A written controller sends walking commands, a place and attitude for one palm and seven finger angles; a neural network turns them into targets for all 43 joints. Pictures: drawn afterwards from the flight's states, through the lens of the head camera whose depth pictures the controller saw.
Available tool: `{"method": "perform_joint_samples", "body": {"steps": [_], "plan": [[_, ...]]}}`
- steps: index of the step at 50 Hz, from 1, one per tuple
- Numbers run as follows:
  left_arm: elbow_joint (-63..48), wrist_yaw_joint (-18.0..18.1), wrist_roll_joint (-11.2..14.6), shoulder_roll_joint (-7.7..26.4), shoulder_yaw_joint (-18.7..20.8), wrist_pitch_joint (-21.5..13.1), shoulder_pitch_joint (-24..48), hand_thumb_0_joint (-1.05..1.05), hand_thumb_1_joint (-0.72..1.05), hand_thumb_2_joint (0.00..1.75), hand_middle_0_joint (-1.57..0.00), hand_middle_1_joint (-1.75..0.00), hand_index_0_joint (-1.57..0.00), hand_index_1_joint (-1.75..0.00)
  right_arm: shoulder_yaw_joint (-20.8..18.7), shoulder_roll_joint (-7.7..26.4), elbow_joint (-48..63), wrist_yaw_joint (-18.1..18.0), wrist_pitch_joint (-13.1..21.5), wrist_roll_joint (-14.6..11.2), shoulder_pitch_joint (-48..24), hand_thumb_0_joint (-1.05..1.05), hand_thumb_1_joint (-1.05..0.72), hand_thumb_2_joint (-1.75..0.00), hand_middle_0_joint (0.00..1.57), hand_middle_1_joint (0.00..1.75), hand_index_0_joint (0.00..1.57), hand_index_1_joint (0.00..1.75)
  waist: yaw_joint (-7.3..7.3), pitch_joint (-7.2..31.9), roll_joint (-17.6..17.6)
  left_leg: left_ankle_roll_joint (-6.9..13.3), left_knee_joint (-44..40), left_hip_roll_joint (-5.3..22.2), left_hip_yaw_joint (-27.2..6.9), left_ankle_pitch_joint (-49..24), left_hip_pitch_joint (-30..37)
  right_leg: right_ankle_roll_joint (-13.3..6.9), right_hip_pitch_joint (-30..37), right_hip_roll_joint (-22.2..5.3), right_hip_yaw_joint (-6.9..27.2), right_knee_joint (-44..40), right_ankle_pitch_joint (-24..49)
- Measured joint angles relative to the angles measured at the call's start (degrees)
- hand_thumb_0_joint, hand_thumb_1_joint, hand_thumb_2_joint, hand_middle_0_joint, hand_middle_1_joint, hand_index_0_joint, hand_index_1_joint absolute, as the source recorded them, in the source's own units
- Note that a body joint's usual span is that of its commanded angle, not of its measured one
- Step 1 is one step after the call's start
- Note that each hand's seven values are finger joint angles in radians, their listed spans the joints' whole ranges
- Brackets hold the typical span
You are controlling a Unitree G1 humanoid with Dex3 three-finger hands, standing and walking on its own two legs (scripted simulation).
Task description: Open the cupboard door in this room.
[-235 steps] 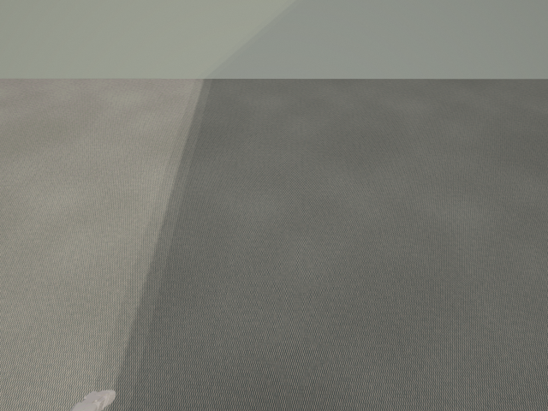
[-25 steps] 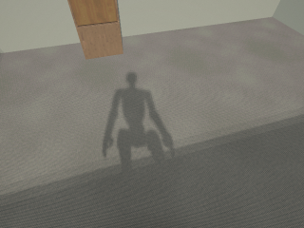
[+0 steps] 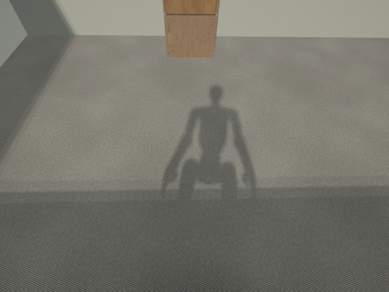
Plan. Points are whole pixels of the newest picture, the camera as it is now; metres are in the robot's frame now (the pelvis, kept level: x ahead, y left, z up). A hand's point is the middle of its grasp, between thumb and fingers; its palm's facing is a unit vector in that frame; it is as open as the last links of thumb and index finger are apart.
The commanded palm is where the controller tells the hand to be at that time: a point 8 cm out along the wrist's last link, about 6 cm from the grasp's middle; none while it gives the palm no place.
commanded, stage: turn or walk to find it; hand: left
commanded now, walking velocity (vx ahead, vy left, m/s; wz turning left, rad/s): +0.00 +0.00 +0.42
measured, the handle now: out of the picture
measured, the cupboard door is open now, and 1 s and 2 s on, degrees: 0 0 0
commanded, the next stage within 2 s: stand and wait in 1.12 s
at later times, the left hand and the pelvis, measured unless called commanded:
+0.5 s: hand out of the picture +0.05 +0.22 -0.15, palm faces +0.18 -0.95 -0.27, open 7.4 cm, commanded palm none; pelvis -0.03 +0.00 +0.00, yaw +10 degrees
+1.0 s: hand out of the picture -0.11 +0.19 -0.17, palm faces +0.44 -0.87 -0.24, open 7.4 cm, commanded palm none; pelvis -0.05 +0.00 +0.00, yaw +25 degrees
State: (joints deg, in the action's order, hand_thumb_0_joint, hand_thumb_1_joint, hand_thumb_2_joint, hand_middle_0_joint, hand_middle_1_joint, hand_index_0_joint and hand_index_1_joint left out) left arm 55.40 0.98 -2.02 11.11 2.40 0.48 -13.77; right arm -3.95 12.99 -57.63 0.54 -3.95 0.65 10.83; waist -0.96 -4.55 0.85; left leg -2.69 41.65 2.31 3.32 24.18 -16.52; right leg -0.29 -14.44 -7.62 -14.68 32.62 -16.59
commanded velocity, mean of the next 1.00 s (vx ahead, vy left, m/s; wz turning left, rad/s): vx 0.00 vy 0.00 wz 0.42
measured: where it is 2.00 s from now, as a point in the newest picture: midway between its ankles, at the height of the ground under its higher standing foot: outside the picture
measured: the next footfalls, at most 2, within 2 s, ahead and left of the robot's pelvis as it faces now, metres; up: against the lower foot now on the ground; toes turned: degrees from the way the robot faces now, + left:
left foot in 0.04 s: +0.02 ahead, +0.12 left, +0.00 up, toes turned +6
right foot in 0.52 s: +0.02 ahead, -0.10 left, +0.00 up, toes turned +8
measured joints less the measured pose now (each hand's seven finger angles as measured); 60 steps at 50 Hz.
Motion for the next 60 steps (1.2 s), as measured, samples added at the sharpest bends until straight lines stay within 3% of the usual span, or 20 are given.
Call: {"method": "perform_joint_samples", "body": {"steps": [2,3,6,11,18,24,26,28,30,34,38,42,47,50,51,53,55,60], "plan": [[0.5,-0.1,0.4,0.8,0.3,0.5,-0.6,0.00,0.90,0.90,-0.21,-0.30,-0.20,-0.30,0.3,-0.3,0.8,0.0,1.0,0.0,-0.4,0.01,-0.91,-0.90,0.20,0.30,0.20,0.30,0.07,0.2,0.5,1.1,-7.6,-0.4,0.7,-6.0,3.0,1.1,-1.4,-1.1,-0.9,3.2,-1.4],[0.9,-0.1,0.7,1.5,0.6,1.1,-0.6,0.00,0.90,0.90,-0.21,-0.30,-0.20,-0.30,0.4,-0.9,0.9,0.0,1.5,0.1,-0.8,0.01,-0.91,-0.90,0.20,0.30,0.20,0.30,-0.11,0.0,1.7,2.3,-7.3,-1.2,1.0,-6.1,2.8,2.0,-2.7,-1.6,0.5,6.3,-4.3],[2.0,0.1,0.7,2.7,1.1,3.2,-0.9,0.00,0.91,0.90,-0.20,-0.30,-0.20,-0.30,1.0,-2.1,1.7,-0.4,2.2,0.5,-1.2,0.00,-0.91,-0.90,0.20,0.30,0.20,0.30,-0.34,0.6,2.4,4.6,-7.4,-1.7,0.9,-4.5,3.0,3.0,-7.5,0.5,6.4,18.9,-11.9],[2.0,-0.5,0.8,3.1,1.4,3.2,0.5,0.01,0.91,0.90,-0.20,-0.30,-0.20,-0.30,1.8,-2.7,2.0,-1.3,2.7,0.5,-0.6,0.00,-0.91,-0.90,0.21,0.30,0.20,0.30,0.12,1.4,1.0,5.4,-13.2,-2.5,-1.2,-8.2,4.7,4.1,-11.2,2.3,10.9,28.6,-7.4],[0.0,-0.2,1.1,2.6,1.3,2.7,3.5,0.01,0.91,0.90,-0.20,-0.30,-0.20,-0.30,1.6,-2.7,2.2,-1.3,2.9,0.5,0.6,0.00,-0.90,-0.90,0.21,0.30,0.20,0.30,1.19,1.3,-0.3,5.5,-16.1,-4.3,-3.7,-11.1,4.6,5.2,-9.3,3.2,13.2,23.1,-7.7],[-2.0,-0.1,1.4,0.9,0.6,2.1,5.9,0.00,0.91,0.90,-0.20,-0.30,-0.20,-0.30,0.8,-1.4,1.9,-1.0,1.8,0.9,1.9,0.00,-0.90,-0.90,0.21,0.30,0.20,0.30,2.82,1.2,-2.3,4.2,-14.0,-5.1,-6.1,-11.3,2.0,4.3,-4.2,5.2,12.9,10.4,-7.5],[-2.8,-0.1,1.5,0.4,0.3,1.3,5.9,0.00,0.91,0.90,-0.20,-0.30,-0.20,-0.30,0.4,-0.8,1.8,-0.9,1.5,0.7,2.6,0.00,-0.90,-0.90,0.21,0.30,0.20,0.30,2.89,1.6,-2.7,3.4,-12.0,-5.6,-6.8,-10.8,0.4,3.9,-0.8,5.6,12.4,2.1,-2.4],[-3.0,0.1,1.0,-0.6,-0.1,0.4,5.8,0.00,0.91,0.90,-0.20,-0.30,-0.20,-0.30,-0.2,0.2,1.6,-0.8,1.1,0.4,2.9,0.00,-0.90,-0.90,0.21,0.30,0.20,0.30,2.87,1.4,-4.4,2.5,-6.2,-5.3,-7.8,-5.9,-2.3,0.8,0.3,6.4,11.0,0.0,-1.8],[-3.3,0.1,0.9,-1.4,-0.7,0.1,5.0,0.00,0.91,0.90,-0.20,-0.30,-0.20,-0.30,-0.8,0.8,1.3,-0.8,0.2,0.5,3.3,0.01,-0.91,-0.90,0.21,0.30,0.20,0.30,3.06,1.6,-4.8,1.9,5.3,-5.8,-7.4,0.5,-6.3,-1.3,0.6,5.8,9.5,0.3,-2.0],[-2.8,0.2,0.9,-2.0,-0.9,0.4,3.0,0.00,0.90,0.90,-0.20,-0.30,-0.20,-0.30,-1.4,1.6,0.7,0.0,-0.6,0.8,3.6,0.01,-0.91,-0.90,0.20,0.30,0.20,0.30,2.97,2.0,-4.3,0.7,22.7,-4.0,-5.8,-2.4,-11.4,-1.9,2.7,4.6,7.3,-2.7,-0.6],[-2.0,0.2,0.8,-2.2,-1.1,0.2,1.6,0.00,0.90,0.90,-0.20,-0.30,-0.20,-0.30,-1.6,2.1,0.3,0.3,-0.8,0.8,3.8,0.01,-0.91,-0.90,0.20,0.30,0.20,0.30,2.95,1.9,-3.9,-0.7,26.6,-1.3,-5.8,-5.9,-12.0,-2.0,3.6,3.9,4.8,-4.3,0.0],[-1.4,0.2,0.6,-2.1,-1.0,0.0,0.5,0.00,0.91,0.90,-0.21,-0.30,-0.20,-0.30,-1.4,2.1,-0.3,0.2,-1.2,0.7,3.2,0.01,-0.91,-0.90,0.20,0.30,0.20,0.30,2.11,1.4,-3.0,-1.5,22.1,0.4,-5.1,-4.1,-9.6,-1.8,3.3,2.9,2.7,-4.2,-0.2],[-0.4,0.0,0.1,-0.7,-0.5,0.0,-0.7,0.00,0.91,0.90,-0.21,-0.30,-0.20,-0.30,-0.5,1.4,0.0,0.0,-0.7,0.2,0.6,0.01,-0.91,-0.90,0.20,0.30,0.20,0.30,0.40,0.3,-1.1,-1.2,8.0,0.7,-2.0,0.8,-4.0,-0.7,1.9,0.9,0.8,-2.0,-1.1],[0.4,-0.1,0.2,0.7,0.1,0.4,-1.2,0.00,0.91,0.90,-0.21,-0.30,-0.20,-0.30,0.1,0.9,1.2,-0.1,0.5,0.0,-0.9,0.01,-0.91,-0.90,0.20,0.30,0.20,0.30,-0.11,0.0,-0.1,-0.4,-3.6,0.2,0.1,-3.5,0.6,0.6,0.7,-0.6,-0.7,1.3,-2.8],[0.6,-0.1,0.5,1.1,0.3,0.6,-1.7,0.00,0.90,0.90,-0.21,-0.30,-0.20,-0.30,0.3,1.0,1.7,0.0,1.1,0.0,-1.1,0.01,-0.91,-0.90,0.20,0.30,0.20,0.30,-0.21,0.3,-0.1,0.8,-7.9,0.1,0.5,-6.0,2.4,1.2,-0.2,-1.0,-1.2,3.4,-3.8],[1.2,0.0,0.8,2.7,0.8,1.8,-1.6,0.00,0.91,0.90,-0.21,-0.30,-0.20,-0.30,0.6,-0.2,2.2,-0.1,2.0,0.2,-2.2,0.01,-0.91,-0.90,0.20,0.30,0.20,0.30,-0.48,0.2,1.9,2.9,-7.1,-1.3,0.6,-3.8,2.0,2.7,-3.4,-1.3,2.5,11.2,-10.1],[1.7,0.2,0.8,3.6,1.1,3.0,-1.3,0.01,0.91,0.90,-0.20,-0.30,-0.20,-0.30,1.2,-1.1,2.8,-0.4,2.5,0.4,-2.6,0.00,-0.91,-0.90,0.20,0.30,0.20,0.30,-0.75,0.3,2.3,3.7,-7.4,-1.5,0.3,-3.6,2.5,3.4,-6.6,0.3,6.3,20.1,-13.8],[1.4,-0.3,1.0,3.6,1.1,3.0,0.5,0.01,0.91,0.90,-0.20,-0.30,-0.20,-0.30,2.0,-1.8,3.2,-1.4,3.0,0.5,-2.5,0.00,-0.91,-0.90,0.20,0.30,0.20,0.30,-0.45,1.0,0.6,4.0,-12.5,-2.0,-1.7,-6.9,4.9,4.4,-10.7,2.2,10.7,29.2,-9.6]]}}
